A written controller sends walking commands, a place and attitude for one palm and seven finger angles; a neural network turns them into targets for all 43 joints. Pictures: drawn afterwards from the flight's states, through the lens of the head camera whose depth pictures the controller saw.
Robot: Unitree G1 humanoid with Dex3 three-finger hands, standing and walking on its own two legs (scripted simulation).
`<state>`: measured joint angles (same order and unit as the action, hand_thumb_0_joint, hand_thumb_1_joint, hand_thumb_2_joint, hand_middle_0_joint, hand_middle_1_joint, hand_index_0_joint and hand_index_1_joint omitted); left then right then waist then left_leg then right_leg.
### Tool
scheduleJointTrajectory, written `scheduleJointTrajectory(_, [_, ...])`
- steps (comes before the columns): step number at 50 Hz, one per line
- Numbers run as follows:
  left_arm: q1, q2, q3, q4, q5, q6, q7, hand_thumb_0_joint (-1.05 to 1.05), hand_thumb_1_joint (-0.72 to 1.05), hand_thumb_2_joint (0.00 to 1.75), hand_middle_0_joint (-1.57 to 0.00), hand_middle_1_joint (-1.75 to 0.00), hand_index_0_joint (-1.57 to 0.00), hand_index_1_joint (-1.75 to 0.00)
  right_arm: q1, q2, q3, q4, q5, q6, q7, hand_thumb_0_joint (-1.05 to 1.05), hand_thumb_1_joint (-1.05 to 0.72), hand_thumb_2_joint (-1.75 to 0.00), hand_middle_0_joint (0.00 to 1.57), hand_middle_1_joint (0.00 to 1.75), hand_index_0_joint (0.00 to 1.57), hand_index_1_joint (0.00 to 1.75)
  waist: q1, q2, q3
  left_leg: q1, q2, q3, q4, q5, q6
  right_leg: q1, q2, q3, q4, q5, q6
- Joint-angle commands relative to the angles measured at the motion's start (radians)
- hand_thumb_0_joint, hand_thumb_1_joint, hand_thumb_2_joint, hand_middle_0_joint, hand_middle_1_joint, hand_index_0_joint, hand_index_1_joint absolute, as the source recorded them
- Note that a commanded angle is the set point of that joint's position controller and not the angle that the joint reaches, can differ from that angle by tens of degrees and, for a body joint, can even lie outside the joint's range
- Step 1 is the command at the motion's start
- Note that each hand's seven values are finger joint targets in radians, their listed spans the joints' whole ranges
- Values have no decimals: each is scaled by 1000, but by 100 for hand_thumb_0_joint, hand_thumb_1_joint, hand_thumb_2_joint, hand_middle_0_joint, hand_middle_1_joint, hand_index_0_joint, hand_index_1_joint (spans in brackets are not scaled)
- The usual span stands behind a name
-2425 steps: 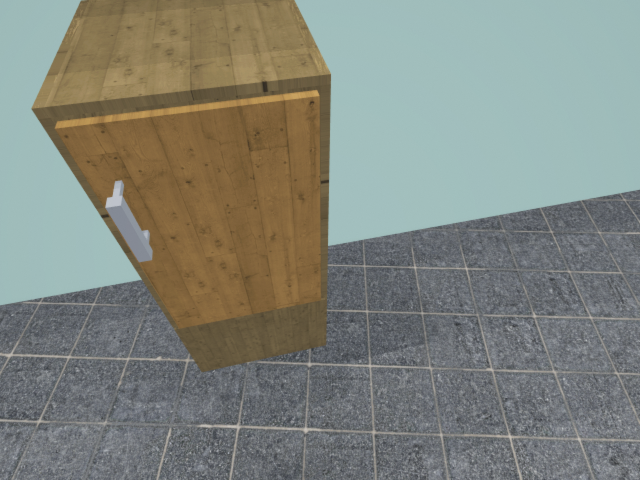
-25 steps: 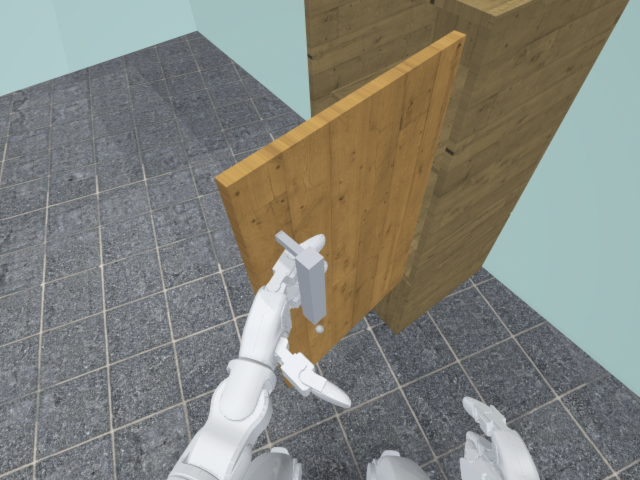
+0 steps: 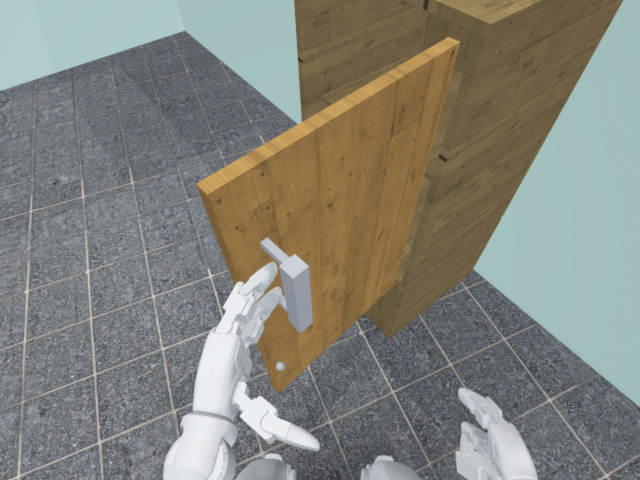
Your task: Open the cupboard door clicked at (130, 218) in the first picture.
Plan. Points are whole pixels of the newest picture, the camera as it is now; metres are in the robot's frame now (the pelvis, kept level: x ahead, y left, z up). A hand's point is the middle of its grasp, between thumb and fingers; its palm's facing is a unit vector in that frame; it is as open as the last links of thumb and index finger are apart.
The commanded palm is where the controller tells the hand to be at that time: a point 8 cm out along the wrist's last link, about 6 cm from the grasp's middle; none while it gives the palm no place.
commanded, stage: slide the hand sideways off the handle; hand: left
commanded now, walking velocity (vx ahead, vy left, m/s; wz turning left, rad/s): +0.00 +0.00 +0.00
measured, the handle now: (286, 286) +0.33 +0.06 +0.07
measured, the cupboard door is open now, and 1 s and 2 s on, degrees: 96 95 95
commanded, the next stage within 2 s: draw the hand back to the body in 0.48 s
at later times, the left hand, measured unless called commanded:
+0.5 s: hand (222, 405) +0.20 +0.11 +0.06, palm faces -0.07 -1.00 -0.01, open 16.3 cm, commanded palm +0.18 +0.16 +0.06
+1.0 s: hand (152, 397) +0.19 +0.16 +0.11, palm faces -0.06 -1.00 -0.06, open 16.3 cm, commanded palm +0.16 +0.22 +0.13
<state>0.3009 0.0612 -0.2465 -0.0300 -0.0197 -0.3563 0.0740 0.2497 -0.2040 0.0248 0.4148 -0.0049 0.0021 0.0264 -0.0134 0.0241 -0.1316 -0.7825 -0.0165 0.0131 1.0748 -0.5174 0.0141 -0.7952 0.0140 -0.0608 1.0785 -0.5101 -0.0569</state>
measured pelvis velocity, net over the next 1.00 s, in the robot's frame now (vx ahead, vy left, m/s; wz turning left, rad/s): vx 0.00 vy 0.02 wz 0.01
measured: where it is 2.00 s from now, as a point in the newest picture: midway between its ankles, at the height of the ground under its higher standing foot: outside the picture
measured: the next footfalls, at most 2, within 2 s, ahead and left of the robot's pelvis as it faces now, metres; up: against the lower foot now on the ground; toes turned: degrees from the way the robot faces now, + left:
none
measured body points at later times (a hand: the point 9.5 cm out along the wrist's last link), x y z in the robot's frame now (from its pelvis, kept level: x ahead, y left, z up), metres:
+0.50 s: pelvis +0.00 +0.00 -0.01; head +0.06 -0.01 +0.43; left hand +0.20 +0.17 +0.06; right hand +0.19 -0.23 -0.09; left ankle +0.01 +0.11 -0.66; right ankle +0.01 -0.08 -0.66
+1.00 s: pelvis +0.00 +0.02 +0.02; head +0.02 +0.01 +0.47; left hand +0.19 +0.22 +0.12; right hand +0.18 -0.21 -0.05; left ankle +0.01 +0.11 -0.66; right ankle +0.01 -0.08 -0.66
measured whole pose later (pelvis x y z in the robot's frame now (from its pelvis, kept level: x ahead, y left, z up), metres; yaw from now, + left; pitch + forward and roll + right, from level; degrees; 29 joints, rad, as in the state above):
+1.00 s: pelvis +0.00 +0.02 +0.02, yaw +0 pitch +9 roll -2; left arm 0.59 0.23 0.03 -0.36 -0.22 -0.23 -0.16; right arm 0.30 -0.23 0.04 0.38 0.04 -0.06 -0.05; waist -0.01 0.05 -0.14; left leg -0.67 -0.01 -0.01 1.01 -0.50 0.03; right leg -0.65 0.02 -0.08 0.96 -0.47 -0.03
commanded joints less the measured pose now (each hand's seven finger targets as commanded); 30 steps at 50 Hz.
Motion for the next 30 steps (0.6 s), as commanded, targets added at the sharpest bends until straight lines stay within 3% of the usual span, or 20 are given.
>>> scheduleJointTrajectory(1, [-31, 18, 49, -267, -12, -79, -16, 0, -50, 30, -15, -30, -15, -30, -51, -104, -52, -163, 5, -59, -12, 0, -90, -90, 20, 30, 20, 30, -12, -69, -194, 66, -9, -35, -107, 216, 10, 162, -15, 66, -166, 304, 27])
scheduleJointTrajectory(6, [59, 64, 96, -333, -39, -86, -63, 0, -50, 30, -15, -30, -15, -30, -44, -105, -55, -175, 8, -66, -21, 0, -90, -90, 20, 30, 20, 30, -3, -62, -232, 49, -13, -33, -84, 243, 9, 195, -21, 83, -154, 368, 35])
scheduleJointTrajectory(11, [153, 78, 130, -352, -75, -87, -106, 0, -50, 30, -15, -30, -15, -30, -40, -104, -56, -180, 12, -74, -31, 0, -90, -90, 20, 30, 20, 30, -2, -80, -226, 30, -15, -36, -69, 247, 7, 204, -26, 92, -154, 407, 46])
scheduleJointTrajectory(13, [158, 94, 144, -376, -85, -90, -122, 0, -50, 30, -15, -30, -15, -30, -41, -107, -57, -181, 14, -77, -34, 0, -90, -90, 20, 30, 20, 30, -5, -58, -220, 22, -16, -35, -65, 234, 6, 192, -25, 92, -152, 385, 45])
scheduleJointTrajectory(16, [197, 125, 185, -376, -100, -93, -140, 0, -50, 30, -15, -30, -15, -30, -41, -110, -60, -182, 16, -79, -39, 0, -90, -90, 20, 30, 20, 30, 0, -80, -214, -4, -15, -38, -54, 222, 5, 195, -28, 103, -154, 366, 48])
scheduleJointTrajectory(18, [203, 109, 157, -393, -102, -101, -162, 0, -50, 30, -15, -30, -15, -30, -43, -111, -61, -186, 18, -84, -41, 0, -90, -90, 20, 30, 20, 30, -10, -50, -209, -1, -14, -38, -49, 217, 7, 170, -28, 100, -150, 350, 48])
scheduleJointTrajectory(22, [216, 132, 173, -408, -125, -104, -198, 0, -50, 30, -15, -30, -15, -30, -37, -119, -64, -187, 21, -91, -48, 0, -90, -90, 20, 30, 20, 30, -15, -56, -204, -6, -13, -46, -43, 202, 8, 146, -24, 93, -147, 306, 46])
scheduleJointTrajectory(25, [191, 121, 147, -430, -129, -102, -203, 0, -50, 30, -15, -30, -15, -30, -39, -122, -62, -192, 22, -102, -52, 0, -90, -90, 20, 30, 20, 30, -22, -41, -193, -2, -13, -52, -41, 191, 12, 114, -16, 82, -141, 250, 37])
scheduleJointTrajectory(29, [220, 135, 168, -428, -121, -90, -184, 0, -50, 30, -15, -30, -15, -30, -41, -120, -66, -200, 22, -103, -54, 0, -90, -90, 20, 30, 20, 30, -6, -57, -207, -7, -11, -51, -47, 172, 11, 106, -12, 73, -139, 206, 36])
scheduleJointTrajectory(30, [218, 173, 202, -468, -122, -86, -176, 0, -50, 30, -15, -30, -15, -30, -40, -121, -66, -204, 22, -101, -55, 0, -90, -90, 20, 30, 20, 30, 9, -26, -233, 2, -12, -49, -54, 190, 12, 138, -11, 79, -140, 216, 31])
